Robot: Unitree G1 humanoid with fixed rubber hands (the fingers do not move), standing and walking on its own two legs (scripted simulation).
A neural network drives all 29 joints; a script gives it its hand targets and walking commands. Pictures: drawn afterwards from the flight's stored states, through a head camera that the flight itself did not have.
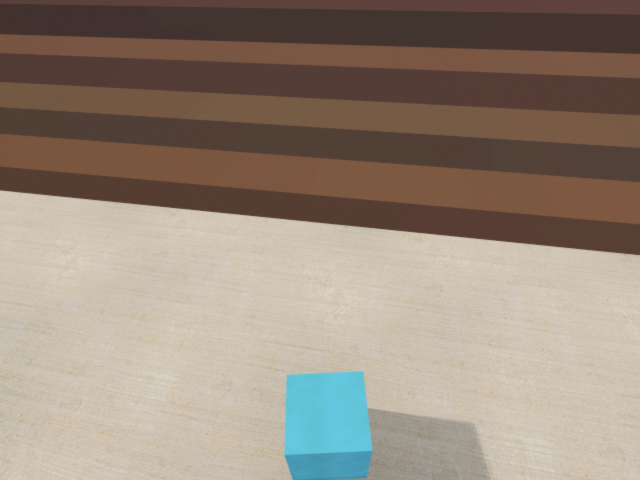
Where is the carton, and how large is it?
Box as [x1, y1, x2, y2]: [284, 371, 371, 479]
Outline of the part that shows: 362,371 287,375 284,454 293,479 334,479 366,477 371,454 371,443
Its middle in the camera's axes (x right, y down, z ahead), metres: +0.02 +0.51 +1.08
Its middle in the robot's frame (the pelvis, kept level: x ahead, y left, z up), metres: +0.43 +0.05 -0.66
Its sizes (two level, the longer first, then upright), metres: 0.210 0.200 0.250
